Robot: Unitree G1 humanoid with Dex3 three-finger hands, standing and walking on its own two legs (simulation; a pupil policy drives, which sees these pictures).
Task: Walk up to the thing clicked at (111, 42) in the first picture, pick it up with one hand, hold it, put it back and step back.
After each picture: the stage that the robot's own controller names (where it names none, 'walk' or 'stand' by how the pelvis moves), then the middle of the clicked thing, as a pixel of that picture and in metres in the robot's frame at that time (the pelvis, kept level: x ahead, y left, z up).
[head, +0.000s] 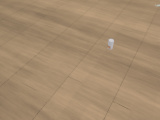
stand; (110, 44) +1.53 -0.37 -0.72
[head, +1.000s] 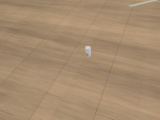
walk; (88, 51) +1.45 +0.04 -0.69
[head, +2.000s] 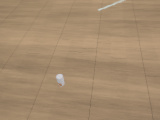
walk; (60, 80) +0.96 +0.27 -0.71
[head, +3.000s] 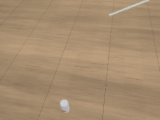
walk; (64, 106) +0.63 +0.20 -0.70
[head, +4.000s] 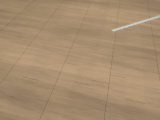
stand; out of the picture +0.52 +0.14 -0.71
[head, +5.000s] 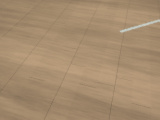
stand; out of the picture +0.50 +0.13 -0.72
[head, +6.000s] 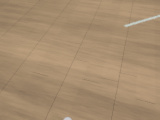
stand; out of the picture +0.50 +0.13 -0.71
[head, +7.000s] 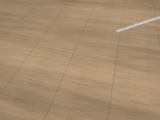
stand; out of the picture +0.51 +0.15 -0.72
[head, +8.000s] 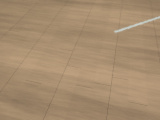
stand; out of the picture +0.51 +0.15 -0.73
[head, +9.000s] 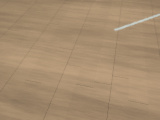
stand; out of the picture +0.49 +0.16 -0.73
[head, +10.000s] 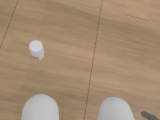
go down; (37, 50) +0.56 +0.21 -0.38
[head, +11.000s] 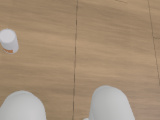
approach; (9, 42) +0.55 +0.26 -0.30
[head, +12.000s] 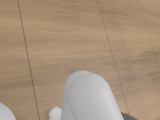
close in; out of the picture +0.53 +0.32 -0.23
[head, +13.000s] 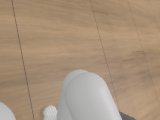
close; out of the picture +0.52 +0.31 -0.23
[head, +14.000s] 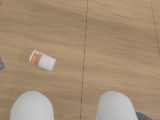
lift; (42, 60) +0.53 +0.17 -0.33
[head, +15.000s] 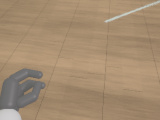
close; out of the picture +0.48 +0.07 -0.67
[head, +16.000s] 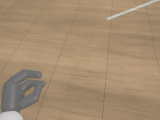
stand; out of the picture +0.47 +0.09 -0.70
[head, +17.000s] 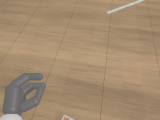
stand; out of the picture +0.48 +0.08 -0.69
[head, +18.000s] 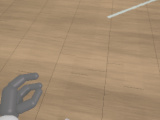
hold; out of the picture +0.48 +0.09 -0.70
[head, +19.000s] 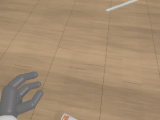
stand; out of the picture +0.47 +0.08 -0.69
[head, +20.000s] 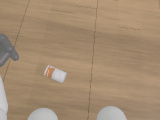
crouch; (55, 74) +0.53 +0.11 -0.46
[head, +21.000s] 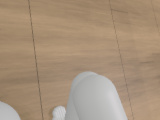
lower; out of the picture +0.52 +0.21 -0.26
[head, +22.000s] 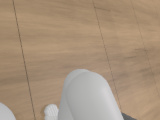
lower; out of the picture +0.53 +0.23 -0.25
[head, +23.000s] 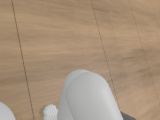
lower; out of the picture +0.53 +0.23 -0.26
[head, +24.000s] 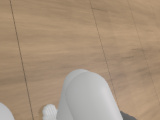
lower; out of the picture +0.53 +0.23 -0.26
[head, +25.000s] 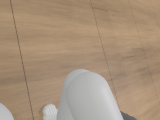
lower; out of the picture +0.54 +0.23 -0.26
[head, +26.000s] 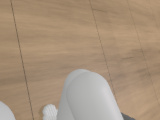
withdraw; out of the picture +0.54 +0.23 -0.26
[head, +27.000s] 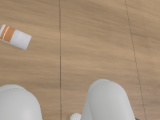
stand; (15, 37) +0.56 +0.19 -0.28
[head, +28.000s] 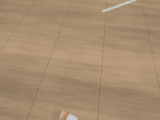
stand; (68, 118) +0.50 +0.06 -0.65
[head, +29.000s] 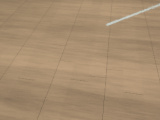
stand; out of the picture +0.52 +0.07 -0.69
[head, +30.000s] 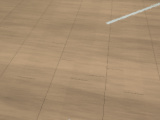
stand; out of the picture +0.51 +0.06 -0.69
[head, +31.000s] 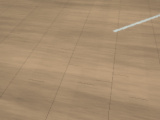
stand; out of the picture +0.56 +0.04 -0.74
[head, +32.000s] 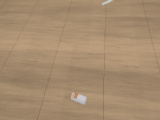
walk; (78, 98) +0.66 +0.07 -0.72
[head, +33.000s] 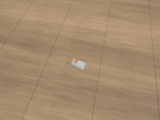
walk; (78, 64) +0.94 +0.03 -0.71
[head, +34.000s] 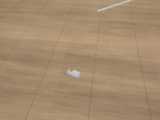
stand; (73, 73) +1.09 +0.09 -0.73
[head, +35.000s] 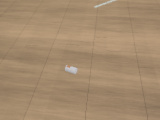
stand; (71, 69) +1.12 +0.13 -0.75
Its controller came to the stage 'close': yes
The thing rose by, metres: 0.01
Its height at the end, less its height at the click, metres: -0.02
